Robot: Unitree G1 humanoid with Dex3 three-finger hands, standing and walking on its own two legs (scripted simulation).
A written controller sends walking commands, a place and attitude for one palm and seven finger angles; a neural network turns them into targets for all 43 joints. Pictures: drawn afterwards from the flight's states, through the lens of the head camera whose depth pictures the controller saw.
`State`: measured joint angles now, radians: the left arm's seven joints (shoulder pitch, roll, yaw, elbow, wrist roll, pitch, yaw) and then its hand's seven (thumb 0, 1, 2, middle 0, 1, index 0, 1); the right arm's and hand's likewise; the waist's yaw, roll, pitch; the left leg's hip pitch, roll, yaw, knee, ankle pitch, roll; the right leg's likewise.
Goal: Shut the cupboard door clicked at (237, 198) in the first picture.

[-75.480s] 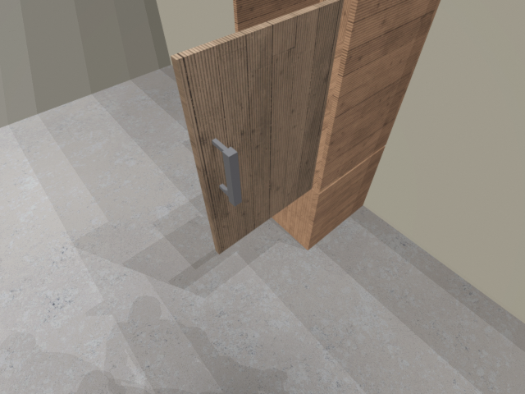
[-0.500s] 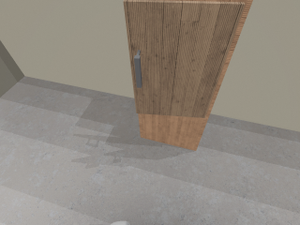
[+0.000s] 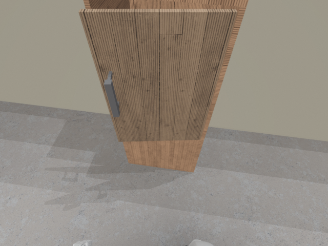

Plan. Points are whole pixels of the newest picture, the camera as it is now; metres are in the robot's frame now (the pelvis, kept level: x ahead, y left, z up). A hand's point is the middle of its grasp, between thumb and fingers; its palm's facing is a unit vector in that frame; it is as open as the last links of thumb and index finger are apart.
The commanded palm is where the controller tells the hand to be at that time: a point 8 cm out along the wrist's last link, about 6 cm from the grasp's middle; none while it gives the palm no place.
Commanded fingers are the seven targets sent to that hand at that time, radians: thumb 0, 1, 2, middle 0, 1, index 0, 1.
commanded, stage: take the last steps up to it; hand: left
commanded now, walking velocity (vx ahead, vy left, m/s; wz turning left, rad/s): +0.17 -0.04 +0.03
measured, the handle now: (113, 95) +0.57 +0.17 +0.00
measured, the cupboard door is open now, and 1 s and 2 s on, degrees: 11 11 11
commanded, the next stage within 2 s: come to a stop and stand still in 0.06 s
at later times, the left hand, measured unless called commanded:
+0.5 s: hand out of the picture +0.12 +0.16 -0.17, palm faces +0.08 -0.98 -0.19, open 7.3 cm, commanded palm none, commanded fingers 0.00 0.90 0.90 -0.20 -0.30 -0.20 -0.30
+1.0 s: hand out of the picture +0.15 +0.22 -0.16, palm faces -0.03 -0.97 -0.26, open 7.4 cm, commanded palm none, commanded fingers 0.00 0.90 0.90 -0.20 -0.30 -0.20 -0.30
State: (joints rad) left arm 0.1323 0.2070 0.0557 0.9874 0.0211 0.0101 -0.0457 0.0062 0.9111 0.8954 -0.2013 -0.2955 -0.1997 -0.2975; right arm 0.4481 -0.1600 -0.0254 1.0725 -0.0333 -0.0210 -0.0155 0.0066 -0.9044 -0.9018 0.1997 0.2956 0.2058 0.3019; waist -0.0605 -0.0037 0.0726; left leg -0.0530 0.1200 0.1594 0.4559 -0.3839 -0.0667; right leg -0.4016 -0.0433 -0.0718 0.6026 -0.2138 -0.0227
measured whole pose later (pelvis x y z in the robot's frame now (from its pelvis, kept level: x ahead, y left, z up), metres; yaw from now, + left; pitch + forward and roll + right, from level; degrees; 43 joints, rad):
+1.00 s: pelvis +0.07 +0.02 +0.00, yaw -2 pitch -1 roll -1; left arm 0.24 0.22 0.00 0.92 0.02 0.02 0.03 0.00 0.91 0.89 -0.20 -0.30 -0.20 -0.30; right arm 0.26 -0.19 0.00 0.94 -0.02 0.02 0.00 0.01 -0.92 -0.90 0.20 0.30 0.20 0.30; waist -0.01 0.02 0.02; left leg -0.27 -0.04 0.06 0.54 -0.26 0.07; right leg -0.25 -0.04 -0.02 0.54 -0.28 0.01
